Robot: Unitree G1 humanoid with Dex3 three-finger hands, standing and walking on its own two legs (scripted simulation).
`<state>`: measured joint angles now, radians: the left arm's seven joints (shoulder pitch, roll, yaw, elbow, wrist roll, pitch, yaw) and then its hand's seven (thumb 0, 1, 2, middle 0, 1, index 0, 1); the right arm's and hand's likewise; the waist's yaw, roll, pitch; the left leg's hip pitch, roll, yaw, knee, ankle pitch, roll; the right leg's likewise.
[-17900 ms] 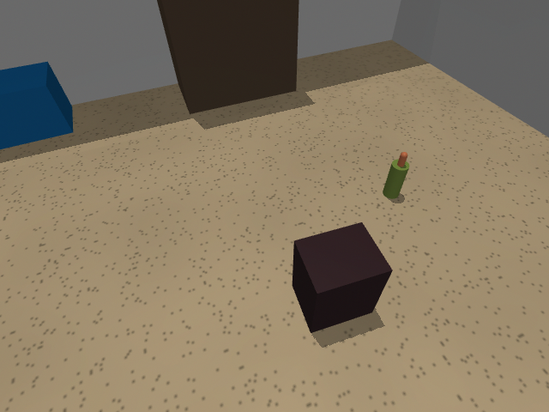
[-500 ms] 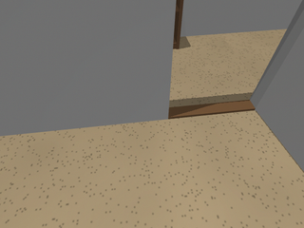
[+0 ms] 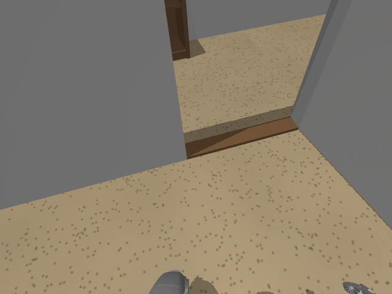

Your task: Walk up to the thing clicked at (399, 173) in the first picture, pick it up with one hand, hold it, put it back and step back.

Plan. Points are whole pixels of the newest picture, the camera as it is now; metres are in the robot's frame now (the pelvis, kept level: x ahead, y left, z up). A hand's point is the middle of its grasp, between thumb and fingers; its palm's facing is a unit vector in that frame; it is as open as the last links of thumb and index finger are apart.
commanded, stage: walk up
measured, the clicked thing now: out of the picture -0.57 +0.98 -0.63
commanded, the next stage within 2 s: stand in 1.52 s
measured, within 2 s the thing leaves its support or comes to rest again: neither
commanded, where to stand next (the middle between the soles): +0.20 +0.04 m, yaw -12 degrees
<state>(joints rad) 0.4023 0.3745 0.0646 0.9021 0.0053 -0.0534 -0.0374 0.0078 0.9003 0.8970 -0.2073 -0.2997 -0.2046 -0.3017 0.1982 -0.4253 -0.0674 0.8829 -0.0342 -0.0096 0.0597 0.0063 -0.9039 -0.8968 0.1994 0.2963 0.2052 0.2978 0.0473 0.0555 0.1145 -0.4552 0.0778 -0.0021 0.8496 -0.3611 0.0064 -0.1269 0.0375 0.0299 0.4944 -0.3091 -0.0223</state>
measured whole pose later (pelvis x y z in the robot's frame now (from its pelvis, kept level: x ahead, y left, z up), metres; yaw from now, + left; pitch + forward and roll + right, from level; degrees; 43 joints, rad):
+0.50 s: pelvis +0.15 +0.04 -0.02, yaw -8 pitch -3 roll +0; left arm 0.23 0.44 0.05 0.82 0.00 -0.04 -0.01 0.01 0.90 0.90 -0.20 -0.30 -0.20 -0.30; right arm 0.30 -0.40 -0.04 0.80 0.00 -0.01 0.02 0.00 -0.90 -0.90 0.20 0.30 0.21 0.30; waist -0.04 0.01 0.14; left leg -0.25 0.08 0.15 0.70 -0.39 0.01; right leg -0.38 0.00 -0.01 0.66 -0.21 -0.04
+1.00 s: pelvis +0.16 +0.04 -0.02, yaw -13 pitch -3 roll -2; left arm 0.11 0.40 0.05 0.94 0.00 0.00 -0.01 0.01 0.90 0.90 -0.21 -0.30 -0.20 -0.30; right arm 0.18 -0.40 -0.02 0.93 0.00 -0.01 -0.01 0.00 -0.90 -0.90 0.20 0.30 0.21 0.30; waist -0.01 0.00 0.14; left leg -0.29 0.09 0.00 0.77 -0.41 -0.03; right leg -0.32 0.03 0.01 0.69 -0.31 0.00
